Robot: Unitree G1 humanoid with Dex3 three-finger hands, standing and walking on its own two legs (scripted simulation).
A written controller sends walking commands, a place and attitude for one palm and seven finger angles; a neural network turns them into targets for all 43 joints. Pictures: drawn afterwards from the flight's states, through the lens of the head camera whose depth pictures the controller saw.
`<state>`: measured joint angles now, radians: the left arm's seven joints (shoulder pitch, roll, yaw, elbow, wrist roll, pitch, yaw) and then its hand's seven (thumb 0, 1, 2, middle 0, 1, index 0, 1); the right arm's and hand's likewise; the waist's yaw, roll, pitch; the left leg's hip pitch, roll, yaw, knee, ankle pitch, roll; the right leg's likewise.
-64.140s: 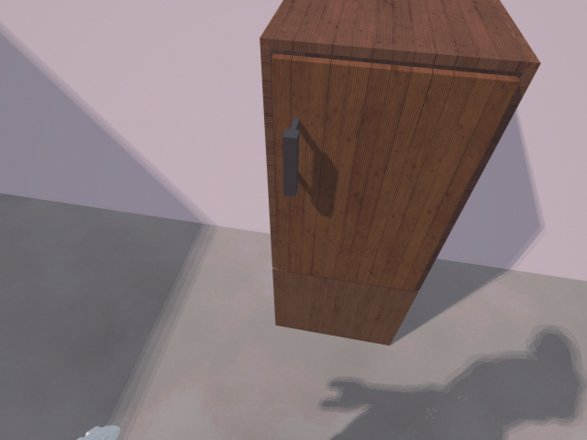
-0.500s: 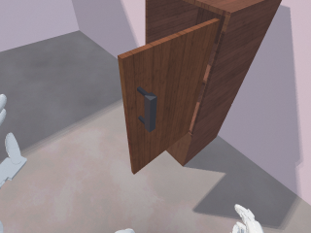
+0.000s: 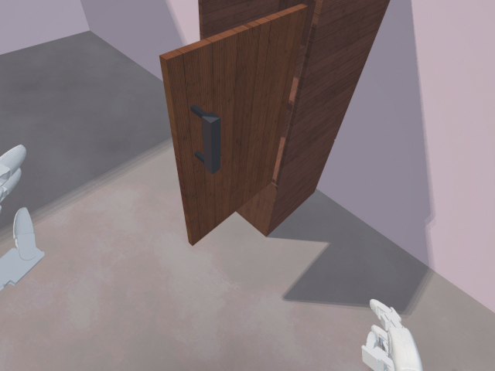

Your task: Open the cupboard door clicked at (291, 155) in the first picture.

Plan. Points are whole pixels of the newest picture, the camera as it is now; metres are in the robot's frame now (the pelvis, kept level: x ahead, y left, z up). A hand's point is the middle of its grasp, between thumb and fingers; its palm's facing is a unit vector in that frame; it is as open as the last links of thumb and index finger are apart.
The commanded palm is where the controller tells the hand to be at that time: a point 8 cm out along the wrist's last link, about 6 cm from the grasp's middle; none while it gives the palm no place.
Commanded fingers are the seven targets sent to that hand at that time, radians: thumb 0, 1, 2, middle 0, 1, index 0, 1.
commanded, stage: stop stepping back and stand still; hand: left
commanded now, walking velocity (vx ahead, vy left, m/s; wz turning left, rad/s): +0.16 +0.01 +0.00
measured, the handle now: (204, 139) +0.52 +0.11 +0.07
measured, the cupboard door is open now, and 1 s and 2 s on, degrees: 90 90 90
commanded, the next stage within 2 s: let the arm hang, fingers relaxed in 0.56 s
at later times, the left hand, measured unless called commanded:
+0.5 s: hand out of the picture +0.14 +0.26 +0.16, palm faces +0.43 -0.77 -0.47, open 7.4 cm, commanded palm +0.08 +0.30 +0.18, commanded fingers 0.00 0.90 0.90 -0.20 -0.30 -0.20 -0.30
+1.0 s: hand out of the picture -0.04 +0.18 -0.17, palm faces +0.00 -0.98 -0.18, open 7.1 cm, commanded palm none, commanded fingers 0.00 0.90 0.90 -0.20 -0.30 -0.20 -0.30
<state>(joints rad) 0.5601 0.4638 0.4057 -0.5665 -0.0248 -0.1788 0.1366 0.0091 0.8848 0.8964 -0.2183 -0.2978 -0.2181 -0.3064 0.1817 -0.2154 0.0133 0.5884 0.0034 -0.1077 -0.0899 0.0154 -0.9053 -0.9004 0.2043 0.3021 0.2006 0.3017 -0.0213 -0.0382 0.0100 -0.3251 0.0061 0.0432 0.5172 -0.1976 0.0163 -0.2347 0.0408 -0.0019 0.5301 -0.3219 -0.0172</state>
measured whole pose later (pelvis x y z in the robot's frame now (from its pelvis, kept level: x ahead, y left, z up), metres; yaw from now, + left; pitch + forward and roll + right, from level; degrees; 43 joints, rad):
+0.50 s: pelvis -0.06 -0.01 +0.00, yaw +0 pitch -1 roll +1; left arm 0.54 0.40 0.41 -0.44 -0.01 -0.21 0.15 0.01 0.89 0.90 -0.22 -0.30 -0.22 -0.31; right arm 0.27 -0.21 0.00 0.67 -0.01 -0.13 -0.09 0.02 -0.91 -0.90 0.20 0.30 0.20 0.30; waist -0.02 -0.02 -0.01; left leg -0.25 0.02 0.05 0.53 -0.26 0.00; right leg -0.26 0.02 -0.03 0.55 -0.27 -0.04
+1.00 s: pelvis -0.07 +0.00 +0.01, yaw +2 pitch -1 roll +0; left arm 0.25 0.19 -0.01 0.98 0.02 0.03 0.01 0.00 0.96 0.90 -0.21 -0.30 -0.21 -0.30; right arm 0.18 -0.25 0.00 0.99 -0.02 0.02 0.00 0.01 -0.91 -0.90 0.20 0.30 0.20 0.30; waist -0.02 -0.02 0.07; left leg -0.26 0.00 0.03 0.48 -0.20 0.01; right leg -0.25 0.00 -0.06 0.48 -0.22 -0.03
